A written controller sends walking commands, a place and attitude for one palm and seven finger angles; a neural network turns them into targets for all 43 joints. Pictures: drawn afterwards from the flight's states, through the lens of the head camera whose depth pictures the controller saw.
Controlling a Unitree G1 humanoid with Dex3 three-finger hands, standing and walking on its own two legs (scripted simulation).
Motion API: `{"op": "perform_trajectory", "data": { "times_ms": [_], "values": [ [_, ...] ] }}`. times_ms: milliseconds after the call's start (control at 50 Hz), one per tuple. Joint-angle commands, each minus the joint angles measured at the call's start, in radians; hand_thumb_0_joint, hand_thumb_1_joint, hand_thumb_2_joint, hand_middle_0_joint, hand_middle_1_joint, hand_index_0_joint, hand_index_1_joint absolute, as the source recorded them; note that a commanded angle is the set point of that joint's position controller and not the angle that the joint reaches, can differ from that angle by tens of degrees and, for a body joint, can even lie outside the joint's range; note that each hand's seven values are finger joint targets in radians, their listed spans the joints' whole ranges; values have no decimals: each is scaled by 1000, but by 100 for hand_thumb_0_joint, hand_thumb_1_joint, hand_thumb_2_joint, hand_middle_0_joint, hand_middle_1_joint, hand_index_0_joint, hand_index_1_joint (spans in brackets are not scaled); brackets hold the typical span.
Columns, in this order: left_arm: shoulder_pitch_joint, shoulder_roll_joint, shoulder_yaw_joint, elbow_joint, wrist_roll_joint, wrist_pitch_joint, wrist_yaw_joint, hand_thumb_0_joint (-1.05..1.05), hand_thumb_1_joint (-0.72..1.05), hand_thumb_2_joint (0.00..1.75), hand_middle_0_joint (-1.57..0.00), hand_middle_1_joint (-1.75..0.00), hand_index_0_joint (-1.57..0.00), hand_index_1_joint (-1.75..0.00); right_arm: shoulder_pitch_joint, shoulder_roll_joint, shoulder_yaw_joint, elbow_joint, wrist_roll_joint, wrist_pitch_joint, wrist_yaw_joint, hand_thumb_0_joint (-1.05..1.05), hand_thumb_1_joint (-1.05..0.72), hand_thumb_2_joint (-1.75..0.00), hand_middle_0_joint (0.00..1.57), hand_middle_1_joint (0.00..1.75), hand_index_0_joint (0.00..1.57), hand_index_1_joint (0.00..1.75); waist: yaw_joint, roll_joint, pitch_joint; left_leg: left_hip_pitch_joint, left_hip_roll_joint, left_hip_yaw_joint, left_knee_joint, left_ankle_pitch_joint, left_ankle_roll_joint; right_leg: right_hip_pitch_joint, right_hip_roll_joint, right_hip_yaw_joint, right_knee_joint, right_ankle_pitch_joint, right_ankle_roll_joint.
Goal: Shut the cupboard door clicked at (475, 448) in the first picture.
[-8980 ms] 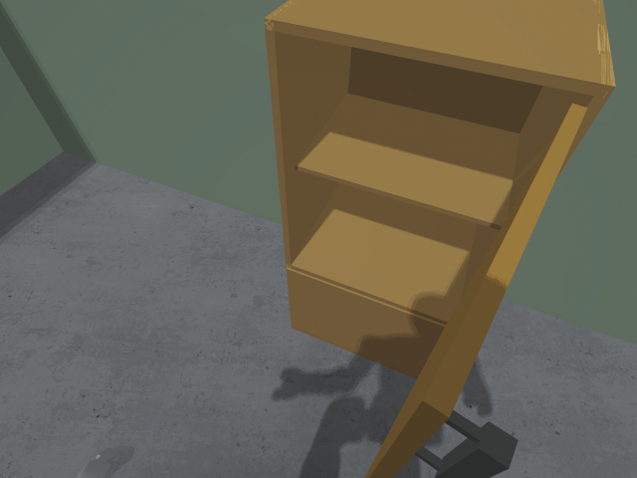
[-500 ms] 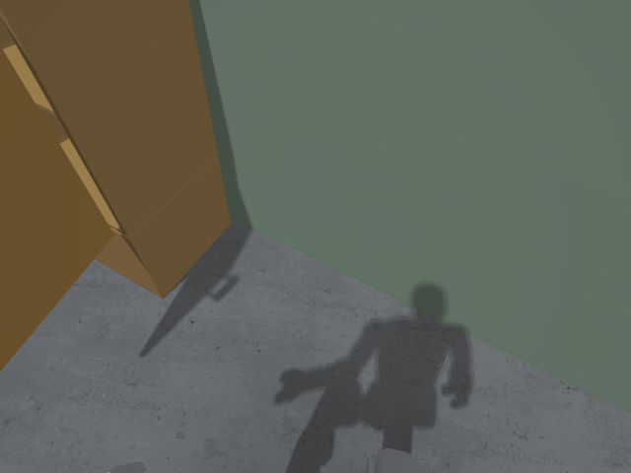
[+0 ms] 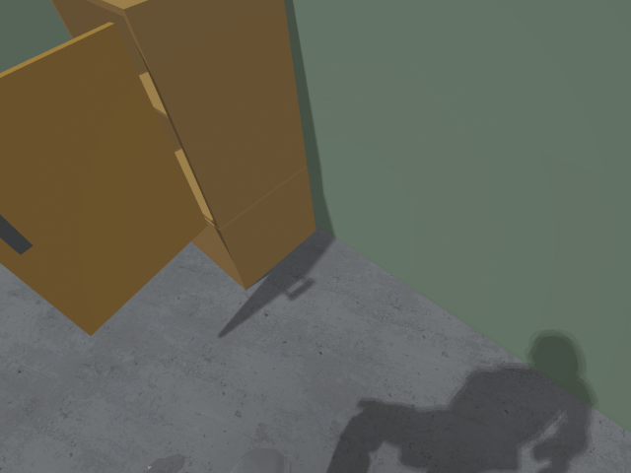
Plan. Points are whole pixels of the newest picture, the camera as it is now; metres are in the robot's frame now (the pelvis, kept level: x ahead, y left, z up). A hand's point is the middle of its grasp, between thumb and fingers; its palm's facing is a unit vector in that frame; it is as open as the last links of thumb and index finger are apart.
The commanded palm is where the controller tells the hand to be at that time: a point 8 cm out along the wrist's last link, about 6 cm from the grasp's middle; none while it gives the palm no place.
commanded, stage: turn to face it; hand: left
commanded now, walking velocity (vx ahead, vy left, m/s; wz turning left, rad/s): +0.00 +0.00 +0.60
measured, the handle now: out of the picture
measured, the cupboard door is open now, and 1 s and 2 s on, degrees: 100 100 100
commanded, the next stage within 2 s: take the last steps up to it in 0.90 s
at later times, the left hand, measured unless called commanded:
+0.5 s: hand out of the picture -0.05 +0.29 -0.18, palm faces +0.34 -0.91 -0.24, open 7.4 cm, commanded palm none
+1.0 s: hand out of the picture +0.00 +0.23 -0.15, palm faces +0.43 -0.86 -0.27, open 7.4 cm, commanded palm none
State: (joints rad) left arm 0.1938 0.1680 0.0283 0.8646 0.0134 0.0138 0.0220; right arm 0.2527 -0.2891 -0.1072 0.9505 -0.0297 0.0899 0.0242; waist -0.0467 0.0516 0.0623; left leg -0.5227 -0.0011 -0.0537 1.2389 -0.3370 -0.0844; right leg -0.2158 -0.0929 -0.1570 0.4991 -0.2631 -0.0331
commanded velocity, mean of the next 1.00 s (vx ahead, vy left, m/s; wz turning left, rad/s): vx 0.01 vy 0.00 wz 0.40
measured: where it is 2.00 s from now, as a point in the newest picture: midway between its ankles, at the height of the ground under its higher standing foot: outside the picture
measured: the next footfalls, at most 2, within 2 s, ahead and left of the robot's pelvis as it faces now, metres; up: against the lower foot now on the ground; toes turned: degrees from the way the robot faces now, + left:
left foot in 0.32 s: -0.02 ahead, +0.15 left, +0.00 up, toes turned +17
right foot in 0.90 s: +0.06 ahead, -0.05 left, +0.00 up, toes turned +22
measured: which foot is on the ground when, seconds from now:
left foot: up 0.00-0.30, down 0.32-0.92, up 0.94-1.00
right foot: down 0.00-0.32, up 0.34-0.88, down 0.90-1.00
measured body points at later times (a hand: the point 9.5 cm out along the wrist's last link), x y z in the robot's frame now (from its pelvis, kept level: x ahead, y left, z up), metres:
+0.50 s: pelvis -0.03 +0.07 +0.00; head +0.00 +0.11 +0.44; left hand -0.06 +0.34 -0.16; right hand +0.16 -0.14 -0.12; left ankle -0.06 +0.14 -0.74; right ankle +0.00 -0.09 -0.65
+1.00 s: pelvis -0.03 +0.01 -0.01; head +0.01 -0.01 +0.44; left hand -0.03 +0.27 -0.13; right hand +0.08 -0.20 -0.18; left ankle -0.08 +0.13 -0.70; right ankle +0.02 -0.07 -0.74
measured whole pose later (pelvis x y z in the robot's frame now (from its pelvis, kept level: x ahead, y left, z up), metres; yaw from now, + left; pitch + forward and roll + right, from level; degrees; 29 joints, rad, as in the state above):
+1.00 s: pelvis -0.03 +0.01 -0.01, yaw +27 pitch -1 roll +2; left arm 0.14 0.15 0.02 0.92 0.01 0.00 0.03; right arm 0.29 -0.22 -0.07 1.01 -0.02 0.06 -0.01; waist -0.05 0.06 0.06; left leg -0.39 -0.08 -0.08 0.87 -0.47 -0.02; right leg -0.24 -0.03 -0.08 0.54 -0.28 -0.04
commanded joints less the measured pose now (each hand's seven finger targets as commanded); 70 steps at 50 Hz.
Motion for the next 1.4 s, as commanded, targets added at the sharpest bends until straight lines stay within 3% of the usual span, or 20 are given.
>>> {"op": "perform_trajectory", "data": {
  "times_ms": [0,200,260,280,300,320,340,360,440,700,780,840,860,880,900,920,1000,1100,1300,1380],
  "values": [
    [33,205,55,-52,7,-23,17,0,90,90,-20,-30,-20,-30,-52,-50,-8,-75,4,-15,4,0,-90,-90,20,30,20,30,56,-229,-17,-68,41,18,-28,5,-16,58,-238,159,-234,45,-53],
    [110,268,80,-6,22,-10,11,0,90,90,-20,-30,-20,-30,-148,-22,26,-113,22,-44,0,0,-90,-90,20,30,20,30,102,-286,-108,114,38,137,-474,-141,14,151,-311,74,-100,368,-93],
    [94,267,83,0,10,-1,4,0,90,90,-20,-30,-20,-30,-52,-43,22,-93,20,-64,-5,0,-90,-90,20,30,20,30,44,-218,-171,319,17,155,-774,75,39,90,-279,-13,69,379,-14],
    [95,239,79,-11,0,5,1,0,90,90,-20,-30,-20,-30,3,-104,7,-81,18,-74,-6,0,-90,-90,20,30,20,30,8,-77,-197,495,94,49,-871,217,70,-73,-228,-45,234,230,41],
    [54,167,60,-54,-4,8,-8,0,90,90,-20,-30,-20,-30,40,-214,-23,-84,13,-77,-12,0,-90,-90,20,30,20,30,-27,252,-174,616,359,-291,-901,567,169,-387,-79,-49,444,-323,127],
    [-9,167,47,-77,5,20,-2,0,90,90,-20,-30,-20,-30,91,-252,-26,-60,15,-67,-19,0,-90,-90,20,30,20,30,-49,220,-176,572,435,-316,-873,773,257,-419,-55,53,565,-408,125],
    [-23,180,51,-71,8,26,1,0,90,90,-20,-30,-20,-30,70,-217,-12,-56,11,-68,-26,0,-90,-90,20,30,20,30,-35,161,-143,507,404,-256,-868,720,274,-398,-68,96,617,-357,114],
    [-28,171,56,-51,8,28,4,0,90,90,-20,-30,-20,-30,15,-183,-4,-66,8,-72,-38,0,-90,-90,20,30,20,30,-16,226,-114,475,336,-228,-863,711,255,-414,-62,120,645,-295,119],
    [24,181,59,1,5,21,-9,0,90,90,-20,-30,-20,-30,-62,-126,19,-96,14,-86,-45,0,-90,-90,20,30,20,30,39,82,-83,458,225,-135,-863,758,200,-387,-27,131,699,-118,137],
    [-99,139,41,-30,-3,21,5,0,90,90,-20,-30,-20,-30,51,-91,16,-53,5,-84,-51,0,-90,-90,20,30,20,30,3,69,-74,443,236,-301,-884,619,271,-298,16,159,448,-164,138],
    [-83,114,32,-25,-11,11,7,0,90,90,-20,-30,-20,-30,44,-88,16,-41,2,-79,-53,0,-90,-90,20,30,20,30,13,79,-105,396,214,-320,-845,675,267,-157,59,141,258,-174,114],
    [3,120,35,7,-14,-7,11,0,90,90,-20,-30,-20,-30,22,-78,17,-34,10,-79,-50,0,-90,-90,20,30,20,30,57,57,-139,315,166,-300,-786,598,217,32,68,128,-13,19,102],
    [38,140,39,20,-11,-18,14,0,90,90,-20,-30,-20,-30,21,-57,18,-32,16,-82,-47,0,-90,-90,20,30,20,30,71,15,-158,262,119,-265,-742,478,168,139,29,154,-140,129,95],
    [57,200,48,32,-1,-28,21,0,90,90,-20,-30,-20,-30,38,-5,26,-31,26,-86,-41,0,-90,-90,20,30,20,30,69,-137,-184,123,40,-162,-637,247,105,279,-130,290,-170,240,49],
    [86,264,63,38,7,-33,24,0,90,90,-20,-30,-20,-30,19,28,32,-56,24,-86,-40,0,-90,-90,20,30,20,30,87,-323,-148,-17,-75,-17,-460,-181,51,293,-338,471,-165,465,-73],
    [98,267,59,31,4,-26,23,0,90,90,-20,-30,-20,-30,10,-12,14,-58,19,-67,-45,0,-90,-90,20,30,20,30,91,-232,-131,24,-48,-43,-281,-278,54,148,-394,460,-174,454,-149],
    [-34,163,47,14,0,-25,21,0,90,90,-20,-30,-20,-30,62,1,11,20,4,-34,-25,0,-90,-90,20,30,20,30,20,-165,-18,18,8,-26,-58,-68,40,-15,-209,290,-253,46,-77],
    [103,145,45,74,5,-49,10,0,90,90,-20,-30,-20,-30,14,1,10,18,-8,-46,-10,0,-90,-90,20,30,20,30,71,-230,12,-39,54,29,-111,37,17,38,-195,303,-348,-248,-42],
    [249,162,47,184,23,-63,-1,0,90,90,-20,-30,-20,-30,-77,65,38,7,7,-86,-1,0,-90,-90,20,30,20,30,114,-229,3,130,55,136,-557,-87,45,49,-210,311,-372,-272,-94],
    [213,134,45,210,6,-50,-4,0,90,90,-20,-30,-20,-30,84,66,48,75,15,-120,-21,0,-90,-90,20,30,20,30,32,-133,-62,504,29,179,-881,63,54,-121,-122,195,-201,-252,-34]
  ]
}}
